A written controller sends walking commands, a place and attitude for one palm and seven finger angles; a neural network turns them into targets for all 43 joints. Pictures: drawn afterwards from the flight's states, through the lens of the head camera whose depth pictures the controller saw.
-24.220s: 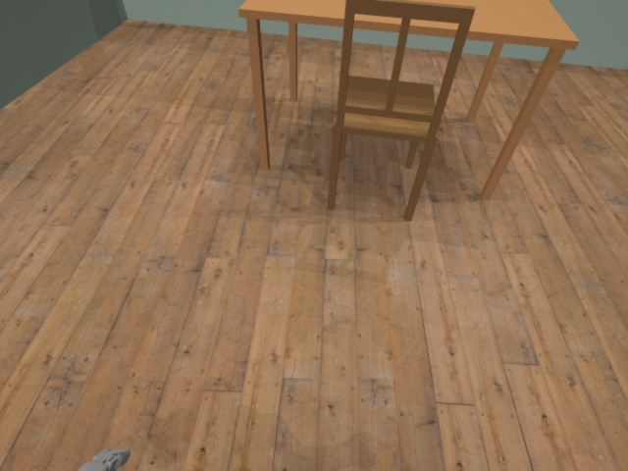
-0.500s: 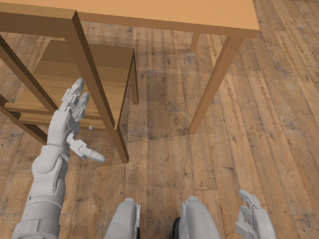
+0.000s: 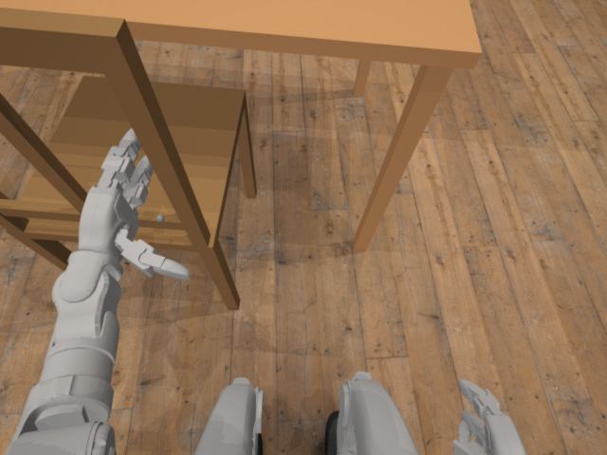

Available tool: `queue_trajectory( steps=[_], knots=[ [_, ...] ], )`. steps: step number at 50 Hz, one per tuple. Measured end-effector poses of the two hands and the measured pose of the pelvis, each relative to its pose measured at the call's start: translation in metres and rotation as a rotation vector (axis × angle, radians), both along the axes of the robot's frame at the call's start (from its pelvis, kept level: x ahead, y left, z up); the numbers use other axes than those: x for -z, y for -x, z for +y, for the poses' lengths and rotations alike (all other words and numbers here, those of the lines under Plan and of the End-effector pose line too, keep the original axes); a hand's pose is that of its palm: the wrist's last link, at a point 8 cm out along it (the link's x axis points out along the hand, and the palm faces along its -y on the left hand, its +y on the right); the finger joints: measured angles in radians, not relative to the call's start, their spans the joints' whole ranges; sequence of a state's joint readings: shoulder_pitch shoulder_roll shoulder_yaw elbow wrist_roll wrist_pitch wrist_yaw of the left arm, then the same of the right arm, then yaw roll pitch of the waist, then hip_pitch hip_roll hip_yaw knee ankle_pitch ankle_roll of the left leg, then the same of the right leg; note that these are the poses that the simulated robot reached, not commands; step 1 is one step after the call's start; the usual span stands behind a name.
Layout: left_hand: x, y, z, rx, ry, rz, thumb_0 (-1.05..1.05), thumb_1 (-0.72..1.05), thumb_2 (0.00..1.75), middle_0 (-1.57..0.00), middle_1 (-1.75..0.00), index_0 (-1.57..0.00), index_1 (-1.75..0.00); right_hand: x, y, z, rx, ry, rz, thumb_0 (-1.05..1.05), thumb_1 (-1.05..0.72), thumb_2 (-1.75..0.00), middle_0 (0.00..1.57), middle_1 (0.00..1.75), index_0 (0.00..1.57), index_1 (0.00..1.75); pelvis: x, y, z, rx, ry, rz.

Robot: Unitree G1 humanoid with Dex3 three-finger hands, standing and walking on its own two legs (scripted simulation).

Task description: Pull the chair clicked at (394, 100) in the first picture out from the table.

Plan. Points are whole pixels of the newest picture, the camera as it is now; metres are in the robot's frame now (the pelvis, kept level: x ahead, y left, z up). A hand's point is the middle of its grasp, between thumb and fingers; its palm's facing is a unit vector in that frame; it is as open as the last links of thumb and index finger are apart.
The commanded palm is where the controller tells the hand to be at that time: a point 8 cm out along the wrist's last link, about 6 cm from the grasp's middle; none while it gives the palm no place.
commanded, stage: push the fingers through the gap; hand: left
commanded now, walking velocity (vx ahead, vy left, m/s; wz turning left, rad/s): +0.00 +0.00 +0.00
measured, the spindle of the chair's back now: (36, 152) +0.48 +0.37 +0.04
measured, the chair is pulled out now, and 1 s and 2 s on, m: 0.00 0.00 0.00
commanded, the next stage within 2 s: hook a spindle and tug to test in 0.76 s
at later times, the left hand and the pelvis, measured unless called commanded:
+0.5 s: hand (173, 192) +0.43 +0.19 +0.04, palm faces -0.06 -1.00 -0.02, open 16.9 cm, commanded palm +0.41 +0.23 +0.04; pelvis -0.01 +0.01 +0.00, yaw -1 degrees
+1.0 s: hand (176, 193) +0.43 +0.18 +0.03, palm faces -0.06 -1.00 -0.02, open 16.8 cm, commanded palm +0.41 +0.23 +0.04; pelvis +0.00 +0.01 +0.00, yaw +0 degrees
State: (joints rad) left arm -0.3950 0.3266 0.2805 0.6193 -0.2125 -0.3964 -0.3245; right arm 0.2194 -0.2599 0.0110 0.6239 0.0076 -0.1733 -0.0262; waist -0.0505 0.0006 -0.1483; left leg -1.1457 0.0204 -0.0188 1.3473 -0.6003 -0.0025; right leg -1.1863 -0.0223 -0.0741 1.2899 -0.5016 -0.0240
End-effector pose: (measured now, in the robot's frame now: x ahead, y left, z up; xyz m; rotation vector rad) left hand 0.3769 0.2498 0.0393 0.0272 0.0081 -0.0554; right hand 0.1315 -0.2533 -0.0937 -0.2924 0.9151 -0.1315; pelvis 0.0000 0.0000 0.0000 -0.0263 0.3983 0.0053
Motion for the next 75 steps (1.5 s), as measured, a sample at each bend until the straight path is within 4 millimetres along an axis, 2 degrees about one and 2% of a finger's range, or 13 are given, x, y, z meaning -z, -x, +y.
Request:
queue_trajectory(
  steps=[9, 21, 28, 35, 48, 54, 63, 71, 75],
  knots=[
    [0.002, -0.016, -0.006, 0.012, 0.019, 0.015, -0.02, -0.50, 0.30, -0.06, -0.08, -0.06, -0.08, 0.002, 0.013, 0.000, 0.012, 0.007, 0.027, 0.01, -0.90, -0.90, 0.20, 0.30, 0.20, 0.30, 0.001, 0.004, 0.002, 0.001, 0.001, 0.007],
    [0.000, -0.037, -0.008, 0.011, 0.002, 0.016, -0.01, -0.50, 0.30, -0.06, -0.08, -0.06, -0.08, 0.008, 0.039, 0.001, 0.041, 0.004, 0.095, 0.01, -0.90, -0.90, 0.20, 0.30, 0.20, 0.30, 0.003, 0.007, 0.006, 0.005, 0.004, 0.019],
    [-0.002, -0.038, -0.011, 0.009, 0.005, 0.001, -0.02, -0.50, 0.30, -0.06, -0.08, -0.06, -0.08, 0.008, 0.050, 0.002, 0.056, -0.003, 0.127, 0.01, -0.91, -0.90, 0.20, 0.30, 0.20, 0.30, 0.002, 0.006, 0.008, 0.011, 0.003, 0.024],
    [0.003, -0.037, -0.011, 0.000, 0.002, 0.021, -0.01, -0.50, 0.30, -0.06, -0.08, -0.07, -0.08, 0.005, 0.049, 0.002, 0.057, -0.001, 0.135, 0.01, -0.90, -0.90, 0.20, 0.30, 0.20, 0.30, 0.000, 0.006, 0.008, 0.010, 0.003, 0.020],
    [0.004, -0.039, -0.012, 0.001, 0.001, 0.022, -0.02, -0.50, 0.30, -0.07, -0.11, -0.07, -0.11, 0.003, 0.034, 0.000, 0.042, 0.006, 0.113, 0.01, -0.91, -0.90, 0.20, 0.30, 0.20, 0.30, -0.001, 0.004, 0.005, 0.005, 0.003, 0.022],
    [0.000, -0.039, -0.016, 0.010, 0.001, 0.002, -0.02, -0.50, 0.30, -0.12, -0.29, -0.13, -0.29, 0.004, 0.031, -0.001, 0.040, 0.000, 0.110, 0.01, -0.91, -0.90, 0.20, 0.30, 0.20, 0.30, -0.001, 0.002, 0.005, 0.005, 0.003, 0.023],
    [0.000, -0.040, -0.014, -0.015, -0.002, 0.014, -0.02, -0.47, 0.31, -0.26, -0.72, -0.24, -0.72, 0.005, 0.031, -0.001, 0.044, -0.009, 0.118, 0.01, -0.91, -0.90, 0.20, 0.30, 0.20, 0.30, -0.002, 0.001, 0.003, 0.005, 0.000, 0.022],
    [-0.001, -0.043, -0.011, -0.021, 0.005, 0.016, -0.01, -0.20, 0.43, -0.38, -1.14, -0.36, -1.14, 0.005, 0.035, -0.002, 0.050, -0.005, 0.131, 0.01, -0.91, -0.90, 0.20, 0.30, 0.20, 0.30, -0.002, 0.000, 0.003, 0.004, 0.002, 0.027],
    [-0.001, -0.044, -0.011, -0.025, 0.014, 0.021, -0.01, -0.01, 0.51, -0.39, -1.27, -0.40, -1.30, 0.003, 0.036, -0.001, 0.058, -0.005, 0.134, 0.01, -0.91, -0.90, 0.20, 0.30, 0.20, 0.30, -0.003, -0.001, 0.005, 0.007, 0.004, 0.026]
  ],
)
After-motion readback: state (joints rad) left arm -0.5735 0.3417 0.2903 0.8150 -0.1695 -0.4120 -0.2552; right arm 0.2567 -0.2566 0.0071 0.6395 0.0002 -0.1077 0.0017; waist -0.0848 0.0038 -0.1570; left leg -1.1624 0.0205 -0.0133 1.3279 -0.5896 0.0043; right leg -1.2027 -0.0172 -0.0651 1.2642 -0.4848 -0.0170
